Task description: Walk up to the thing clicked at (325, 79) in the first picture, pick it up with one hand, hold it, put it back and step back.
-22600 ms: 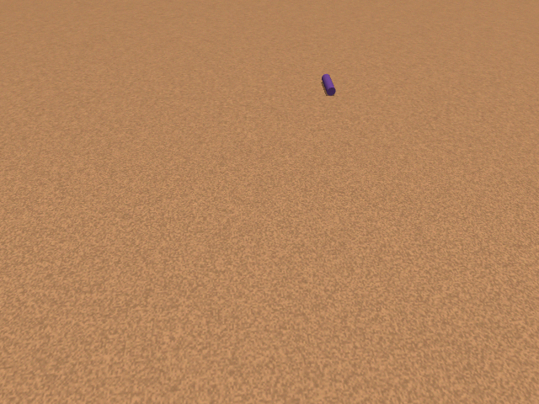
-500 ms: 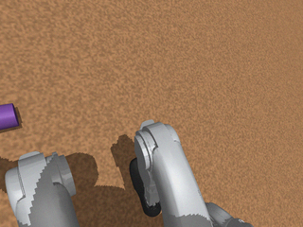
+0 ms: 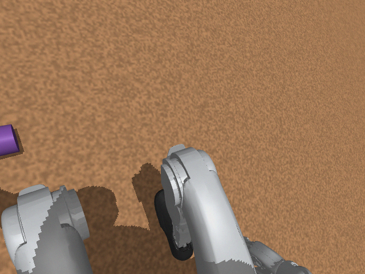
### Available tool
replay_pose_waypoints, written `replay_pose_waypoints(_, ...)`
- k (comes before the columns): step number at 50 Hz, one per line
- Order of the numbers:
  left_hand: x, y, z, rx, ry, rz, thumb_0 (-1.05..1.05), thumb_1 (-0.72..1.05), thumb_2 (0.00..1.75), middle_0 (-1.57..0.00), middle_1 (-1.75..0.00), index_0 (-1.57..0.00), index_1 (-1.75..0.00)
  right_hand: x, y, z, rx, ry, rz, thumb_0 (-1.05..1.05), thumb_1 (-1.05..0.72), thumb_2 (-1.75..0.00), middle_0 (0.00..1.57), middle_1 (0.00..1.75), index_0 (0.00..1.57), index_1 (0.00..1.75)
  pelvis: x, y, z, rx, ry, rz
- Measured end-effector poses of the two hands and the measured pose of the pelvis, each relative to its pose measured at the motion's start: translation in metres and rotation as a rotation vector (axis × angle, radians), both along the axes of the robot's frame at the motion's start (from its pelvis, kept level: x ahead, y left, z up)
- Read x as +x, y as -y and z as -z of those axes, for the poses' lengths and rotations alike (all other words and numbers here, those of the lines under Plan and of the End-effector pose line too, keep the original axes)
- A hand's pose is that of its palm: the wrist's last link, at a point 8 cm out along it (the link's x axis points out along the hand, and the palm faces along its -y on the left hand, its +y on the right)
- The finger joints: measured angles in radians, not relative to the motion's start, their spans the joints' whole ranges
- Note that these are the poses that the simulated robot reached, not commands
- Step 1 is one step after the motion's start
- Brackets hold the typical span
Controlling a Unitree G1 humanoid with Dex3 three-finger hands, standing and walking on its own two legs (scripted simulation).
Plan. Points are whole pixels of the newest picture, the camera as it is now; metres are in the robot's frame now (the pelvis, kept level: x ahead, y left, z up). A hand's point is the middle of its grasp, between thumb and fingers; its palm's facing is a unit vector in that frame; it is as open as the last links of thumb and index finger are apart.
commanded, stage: close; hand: left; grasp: from above
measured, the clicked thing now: out of the picture +0.41 +0.33 -0.25
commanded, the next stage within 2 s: settle in 0.76 s
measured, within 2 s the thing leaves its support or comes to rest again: leaves its support in 1.18 s
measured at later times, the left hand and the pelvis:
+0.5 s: hand out of the picture +0.39 +0.31 -0.24, palm faces -0.45 -0.15 -0.88, open 9.2 cm; pelvis +0.00 +0.00 +0.00, yaw +0 degrees
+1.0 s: hand out of the picture +0.40 +0.31 -0.24, palm faces -0.44 -0.17 -0.88, open 9.1 cm; pelvis +0.00 +0.00 +0.00, yaw +0 degrees
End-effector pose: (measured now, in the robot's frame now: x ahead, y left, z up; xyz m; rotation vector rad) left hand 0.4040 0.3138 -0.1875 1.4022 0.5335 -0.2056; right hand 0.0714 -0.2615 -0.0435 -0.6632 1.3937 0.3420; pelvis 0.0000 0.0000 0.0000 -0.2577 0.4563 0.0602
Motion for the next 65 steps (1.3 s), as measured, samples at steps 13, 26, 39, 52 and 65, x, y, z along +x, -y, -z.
replay_pose_waypoints(13,-0.001,-0.003,-0.003,-0.01,-0.005,0.039,0.0,0.11,0.69,-0.4,-0.98,-0.49,-0.87,-0.001,-0.009,0.001,0.014,-0.016,-0.012,0.0,-0.9,-0.89,0.2,0.3,0.2,0.29,0.001,-0.001,-0.003,-0.005,0.001,-0.002)
replay_pose_waypoints(26,-0.004,-0.001,-0.004,0.005,0.003,0.041,0.01,0.17,0.63,-0.49,-0.93,-0.53,-0.81,0.01,-0.008,0.007,0.03,0.016,-0.024,0.0,-0.9,-0.89,0.2,0.3,0.2,0.29,0.001,0.001,-0.001,0.002,0.002,0.0)
replay_pose_waypoints(39,-0.001,-0.001,-0.005,0.004,0.003,0.028,0.01,0.15,0.56,-0.56,-0.86,-0.61,-0.74,0.003,-0.002,0.0,0.008,-0.006,-0.014,0.0,-0.9,-0.89,0.2,0.3,0.2,0.29,0.001,0.001,-0.004,0.003,-0.006,0.0)
replay_pose_waypoints(52,0.003,-0.003,-0.007,-0.01,0.005,0.014,0.02,0.11,0.56,-0.61,-0.82,-0.67,-0.69,-0.003,-0.003,0.0,-0.001,-0.006,-0.003,0.0,-0.91,-0.9,0.2,0.3,0.2,0.29,0.0,0.001,-0.003,0.0,-0.002,-0.002)
replay_pose_waypoints(65,-0.007,-0.014,-0.032,0.009,0.054,0.017,0.02,0.08,0.56,-0.67,-0.76,-0.72,-0.64,0.015,0.001,0.005,0.02,0.046,0.098,0.0,-0.91,-0.9,0.2,0.3,0.2,0.29,0.007,0.001,-0.008,0.016,-0.059,-0.017)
